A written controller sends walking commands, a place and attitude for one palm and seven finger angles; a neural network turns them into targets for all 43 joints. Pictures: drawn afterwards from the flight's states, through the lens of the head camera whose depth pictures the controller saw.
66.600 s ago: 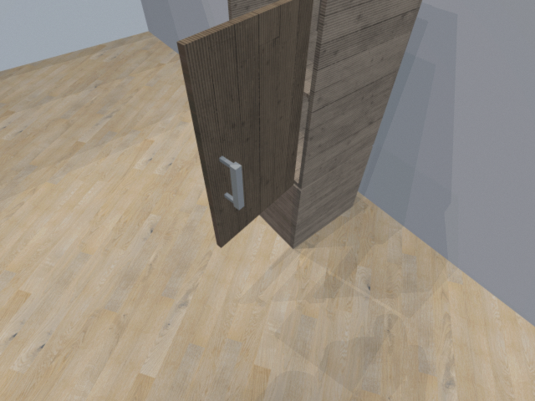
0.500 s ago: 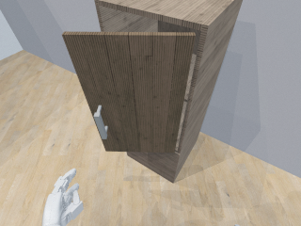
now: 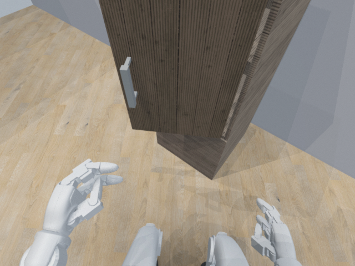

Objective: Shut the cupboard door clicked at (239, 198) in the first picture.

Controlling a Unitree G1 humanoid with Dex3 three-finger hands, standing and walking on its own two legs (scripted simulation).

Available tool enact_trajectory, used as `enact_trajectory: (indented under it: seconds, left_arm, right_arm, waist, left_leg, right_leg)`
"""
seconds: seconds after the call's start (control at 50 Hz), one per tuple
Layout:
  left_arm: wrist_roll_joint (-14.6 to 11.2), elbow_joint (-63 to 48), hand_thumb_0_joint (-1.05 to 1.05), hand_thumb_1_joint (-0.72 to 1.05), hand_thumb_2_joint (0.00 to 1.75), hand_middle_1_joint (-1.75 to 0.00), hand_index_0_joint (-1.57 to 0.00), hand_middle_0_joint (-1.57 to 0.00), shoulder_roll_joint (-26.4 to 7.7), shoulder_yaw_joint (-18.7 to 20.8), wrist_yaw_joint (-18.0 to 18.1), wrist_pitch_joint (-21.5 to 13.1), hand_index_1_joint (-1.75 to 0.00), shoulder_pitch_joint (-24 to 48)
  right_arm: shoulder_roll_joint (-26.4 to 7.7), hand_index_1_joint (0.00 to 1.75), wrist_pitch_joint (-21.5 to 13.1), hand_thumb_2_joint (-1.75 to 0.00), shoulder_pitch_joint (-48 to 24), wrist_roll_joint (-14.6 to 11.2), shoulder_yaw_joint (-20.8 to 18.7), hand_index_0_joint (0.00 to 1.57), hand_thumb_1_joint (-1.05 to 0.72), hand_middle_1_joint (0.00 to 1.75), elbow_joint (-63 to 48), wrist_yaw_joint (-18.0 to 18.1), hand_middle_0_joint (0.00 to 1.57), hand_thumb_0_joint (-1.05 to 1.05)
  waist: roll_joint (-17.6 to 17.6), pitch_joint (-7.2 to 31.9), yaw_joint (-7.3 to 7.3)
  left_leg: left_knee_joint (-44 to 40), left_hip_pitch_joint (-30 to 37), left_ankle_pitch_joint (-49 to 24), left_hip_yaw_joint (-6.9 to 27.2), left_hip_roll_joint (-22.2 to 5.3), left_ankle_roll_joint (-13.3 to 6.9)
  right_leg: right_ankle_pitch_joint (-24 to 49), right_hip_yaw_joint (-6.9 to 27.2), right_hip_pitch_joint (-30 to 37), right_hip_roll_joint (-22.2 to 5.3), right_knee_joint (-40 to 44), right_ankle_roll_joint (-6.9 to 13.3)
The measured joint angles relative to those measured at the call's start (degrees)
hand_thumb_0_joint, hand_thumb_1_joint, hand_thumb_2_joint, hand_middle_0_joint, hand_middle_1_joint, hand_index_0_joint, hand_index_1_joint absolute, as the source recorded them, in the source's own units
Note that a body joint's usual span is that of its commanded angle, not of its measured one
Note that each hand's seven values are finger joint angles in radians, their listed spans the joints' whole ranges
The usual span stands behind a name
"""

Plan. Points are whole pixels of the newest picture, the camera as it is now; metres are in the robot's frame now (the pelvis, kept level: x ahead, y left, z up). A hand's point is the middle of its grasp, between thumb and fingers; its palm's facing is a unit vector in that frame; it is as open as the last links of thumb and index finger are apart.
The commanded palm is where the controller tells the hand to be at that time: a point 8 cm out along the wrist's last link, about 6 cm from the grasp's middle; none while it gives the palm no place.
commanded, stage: raise the hand and make a fist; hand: left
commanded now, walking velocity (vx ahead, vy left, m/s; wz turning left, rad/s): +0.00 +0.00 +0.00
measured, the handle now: (130, 83) +0.56 +0.19 +0.05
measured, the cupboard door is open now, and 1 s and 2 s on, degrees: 31 31 31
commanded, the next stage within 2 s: bring the fist close to the handle in 1.26 s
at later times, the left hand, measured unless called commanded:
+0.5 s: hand (88, 192) +0.24 +0.20 +0.06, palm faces -0.01 -1.00 -0.03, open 3.2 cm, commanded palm +0.22 +0.26 +0.06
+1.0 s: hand (93, 186) +0.26 +0.20 +0.06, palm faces -0.03 -1.00 -0.03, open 3.1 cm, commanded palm +0.23 +0.25 +0.06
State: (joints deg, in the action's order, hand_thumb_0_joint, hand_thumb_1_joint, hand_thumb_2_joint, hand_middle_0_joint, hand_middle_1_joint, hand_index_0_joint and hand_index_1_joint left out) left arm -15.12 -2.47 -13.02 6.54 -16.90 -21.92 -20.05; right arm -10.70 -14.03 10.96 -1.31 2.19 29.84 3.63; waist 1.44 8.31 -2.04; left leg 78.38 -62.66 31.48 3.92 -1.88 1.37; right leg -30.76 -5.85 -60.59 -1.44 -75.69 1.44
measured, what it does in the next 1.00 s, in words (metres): stands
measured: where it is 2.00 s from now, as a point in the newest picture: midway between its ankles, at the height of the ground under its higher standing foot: outside the picture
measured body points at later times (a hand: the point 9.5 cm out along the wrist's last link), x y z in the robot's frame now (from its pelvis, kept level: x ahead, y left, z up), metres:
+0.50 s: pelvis +0.02 +0.03 +0.01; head +0.10 +0.05 +0.45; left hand +0.24 +0.26 +0.06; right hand +0.23 -0.21 -0.05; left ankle +0.06 +0.13 -0.61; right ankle +0.06 -0.11 -0.61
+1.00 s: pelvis +0.03 +0.01 +0.01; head +0.11 +0.02 +0.45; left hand +0.25 +0.25 +0.06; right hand +0.21 -0.23 -0.07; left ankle +0.06 +0.13 -0.61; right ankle +0.06 -0.11 -0.61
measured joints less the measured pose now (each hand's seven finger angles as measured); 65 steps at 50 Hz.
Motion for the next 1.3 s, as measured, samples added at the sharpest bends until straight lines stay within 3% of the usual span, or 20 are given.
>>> enact_trajectory:
  seconds: [0.08, 0.2, 0.36, 0.52, 0.7, 1.08, 1.3]
  left_arm:
    - [0.15, 0.43, 0.02, 0.9, 0.9, -0.84, -0.7, -0.71, -0.25, 0.74, 1.91, 3.53, -0.85, -0.16]
    - [0.24, -0.38, 0.02, 0.9, 0.9, -0.96, -0.81, -0.82, 0.11, 1.4, 4.55, 0.55, -0.97, -3.07]
    - [0.93, -1.77, 0.02, 0.9, 0.9, -1.12, -0.96, -0.96, -0.13, 0.19, 4.4, -1.34, -1.13, -4.42]
    - [1.24, -3.5, 0.02, 0.9, 0.9, -1.28, -1.1, -1.11, -0.19, 0.29, 4.54, -1.0, -1.29, -5.13]
    - [0.24, -2.65, 0.02, 0.9, 0.9, -1.44, -1.24, -1.25, -0.63, 1.41, 2.17, -0.09, -1.44, -4.1]
    - [-1.19, -0.88, 0.02, 0.9, 0.9, -1.49, -1.3, -1.3, -0.85, 2.73, 1.47, -0.6, -1.5, -3.24]
    - [-1.09, -0.08, 0.02, 0.9, 0.9, -1.49, -1.3, -1.3, -0.55, 2.35, 1.56, -1.48, -1.5, -3.08]
  right_arm:
    - [0.64, 0.3, 1.02, -0.9, 2.73, 0.02, 0.27, 0.21, -0.9, 0.3, 0.57, -0.11, 0.21, 0.02]
    - [-1.33, 0.3, 1.19, -0.9, 5.22, 0.62, -1.02, 0.21, -0.9, 0.3, 1.01, -0.39, 0.21, 0.02]
    - [-3.69, 0.3, 1.71, -0.9, 3.52, 0.89, -2.65, 0.21, -0.9, 0.3, -0.53, -0.54, 0.2, 0.02]
    - [-2.59, 0.3, 3.46, -0.9, 0.65, 1.16, -2.09, 0.2, -0.9, 0.3, -3.44, -1.12, 0.2, 0.02]
    - [-1.61, 0.3, 4.66, -0.9, 0.36, 1.27, -0.55, 0.21, -0.9, 0.3, -4.31, -1.35, 0.2, 0.01]
    - [-3.21, 0.3, 5.57, -0.9, 3.36, 0.67, -2.14, 0.21, -0.9, 0.3, -2.61, -0.77, 0.2, 0.02]
    - [-3.02, 0.3, 5.65, -0.9, 2.79, 0.6, -1.91, 0.2, -0.9, 0.3, -3.0, -0.67, 0.2, 0.02]
  waist:
    - [0.41, 0.28, 1.4]
    - [0.26, 0.82, 2.45]
    - [-0.56, 1.07, 2.42]
    - [-0.71, 1.65, 1.66]
    - [-0.39, 2.01, 1.01]
    - [0.18, 2.19, 2.32]
    - [0.05, 2.28, 2.15]
  left_leg:
    - [-1.57, 0.67, -0.44, -1.01, -0.04, -0.67]
    - [-2.7, 1.22, -0.27, -2.07, 0.32, -1.68]
    - [-1.63, 0.42, 0.94, -2.26, 0.7, -2.36]
    - [-1.47, 0.74, 1.75, -1.78, 0.63, -2.26]
    - [-1.07, 0.71, 2.4, -0.96, 0.39, -1.72]
    - [-1.16, 0.51, 2.38, -1.21, -0.13, -0.86]
    - [-1.0, 0.39, 2.32, -1.11, -0.17, -0.6]
  right_leg:
    - [0.88, 0.96, 0.46, 0.07, 1.79, -0.69]
    - [1.07, 1.96, 0.94, -0.27, 3.15, -1.68]
    - [0.1, 2.17, 0.44, -0.62, 2.56, -2.28]
    - [-0.61, 1.73, 1.06, -0.51, 2.77, -2.34]
    - [-1.37, 0.96, 1.26, -0.22, 2.49, -1.88]
    - [-1.7, 1.3, 0.24, 0.29, 1.53, -1.04]
    - [-1.81, 1.24, 0.0, 0.35, 1.1, -0.76]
